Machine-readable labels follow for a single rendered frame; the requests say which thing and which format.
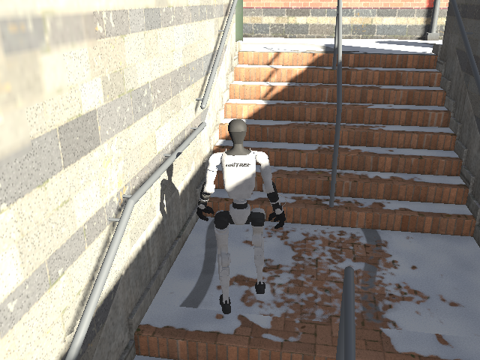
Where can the left robot upper arm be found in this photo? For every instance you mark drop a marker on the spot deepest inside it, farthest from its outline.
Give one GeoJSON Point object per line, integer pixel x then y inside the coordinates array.
{"type": "Point", "coordinates": [211, 172]}

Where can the right robot hand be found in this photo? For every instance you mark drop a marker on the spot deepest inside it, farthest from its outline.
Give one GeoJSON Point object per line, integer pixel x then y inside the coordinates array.
{"type": "Point", "coordinates": [278, 217]}

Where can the robot left thigh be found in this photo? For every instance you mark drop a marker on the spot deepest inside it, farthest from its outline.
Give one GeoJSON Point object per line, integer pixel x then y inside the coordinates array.
{"type": "Point", "coordinates": [221, 228]}

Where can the left robot hand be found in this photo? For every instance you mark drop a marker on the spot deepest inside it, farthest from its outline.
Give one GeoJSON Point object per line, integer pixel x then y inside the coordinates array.
{"type": "Point", "coordinates": [200, 211]}

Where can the right robot upper arm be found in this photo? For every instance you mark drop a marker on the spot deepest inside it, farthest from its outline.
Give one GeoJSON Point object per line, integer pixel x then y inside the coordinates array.
{"type": "Point", "coordinates": [265, 169]}

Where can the robot torso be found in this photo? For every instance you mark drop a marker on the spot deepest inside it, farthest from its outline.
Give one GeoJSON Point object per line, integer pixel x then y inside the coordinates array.
{"type": "Point", "coordinates": [239, 174]}

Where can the left robot forearm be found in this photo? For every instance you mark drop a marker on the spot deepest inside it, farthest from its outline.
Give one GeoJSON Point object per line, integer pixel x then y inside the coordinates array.
{"type": "Point", "coordinates": [204, 198]}

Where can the right robot forearm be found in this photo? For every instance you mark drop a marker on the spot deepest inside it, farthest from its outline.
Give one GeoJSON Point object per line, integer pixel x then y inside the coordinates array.
{"type": "Point", "coordinates": [274, 200]}

